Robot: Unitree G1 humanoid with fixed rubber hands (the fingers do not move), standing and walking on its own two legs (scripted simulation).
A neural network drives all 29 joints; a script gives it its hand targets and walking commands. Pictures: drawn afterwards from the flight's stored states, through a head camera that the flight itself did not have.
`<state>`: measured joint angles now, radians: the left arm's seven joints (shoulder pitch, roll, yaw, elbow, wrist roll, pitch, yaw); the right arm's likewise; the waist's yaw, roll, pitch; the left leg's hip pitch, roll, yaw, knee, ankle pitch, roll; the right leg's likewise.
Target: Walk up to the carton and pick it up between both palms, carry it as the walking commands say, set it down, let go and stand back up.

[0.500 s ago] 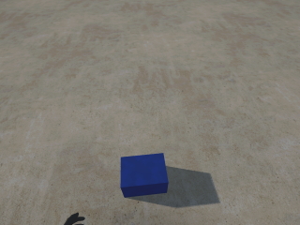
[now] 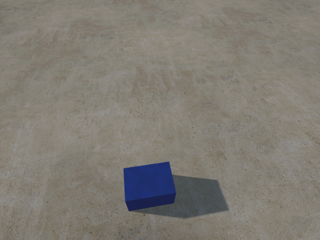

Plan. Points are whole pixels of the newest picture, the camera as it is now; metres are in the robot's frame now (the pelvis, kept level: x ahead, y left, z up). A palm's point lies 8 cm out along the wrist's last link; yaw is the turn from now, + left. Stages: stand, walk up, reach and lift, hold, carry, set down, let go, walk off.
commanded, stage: walk up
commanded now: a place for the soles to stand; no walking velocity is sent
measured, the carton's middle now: (149, 186) +0.52 +0.07 -0.68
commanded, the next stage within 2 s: none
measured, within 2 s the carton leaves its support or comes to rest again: neither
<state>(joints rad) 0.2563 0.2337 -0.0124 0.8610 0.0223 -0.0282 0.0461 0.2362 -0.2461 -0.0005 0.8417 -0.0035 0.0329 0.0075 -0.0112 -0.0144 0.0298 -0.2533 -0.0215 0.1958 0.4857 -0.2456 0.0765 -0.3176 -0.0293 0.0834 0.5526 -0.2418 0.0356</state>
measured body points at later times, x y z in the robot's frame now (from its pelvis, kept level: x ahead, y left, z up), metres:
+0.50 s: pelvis +0.00 -0.02 +0.00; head +0.02 -0.04 +0.45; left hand +0.13 +0.23 -0.12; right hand +0.05 -0.29 -0.14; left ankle +0.02 +0.07 -0.73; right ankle +0.03 -0.14 -0.73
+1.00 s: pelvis +0.09 +0.01 -0.02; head +0.11 +0.01 +0.43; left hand +0.09 +0.28 -0.15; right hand +0.20 -0.24 -0.14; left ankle +0.15 +0.14 -0.74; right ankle +0.04 -0.14 -0.72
